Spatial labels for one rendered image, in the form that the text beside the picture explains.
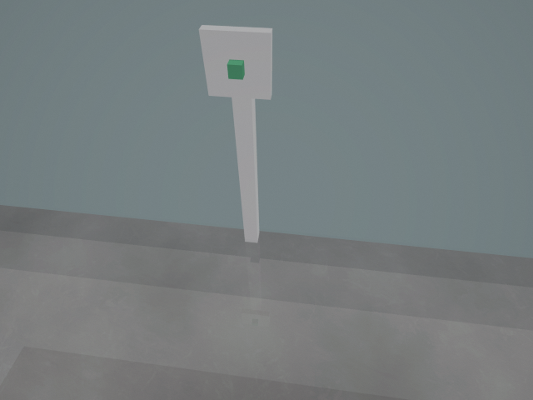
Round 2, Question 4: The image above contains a panel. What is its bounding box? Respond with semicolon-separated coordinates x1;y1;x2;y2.
199;25;272;243

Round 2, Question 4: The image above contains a button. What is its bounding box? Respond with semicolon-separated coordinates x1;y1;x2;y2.
227;59;245;80

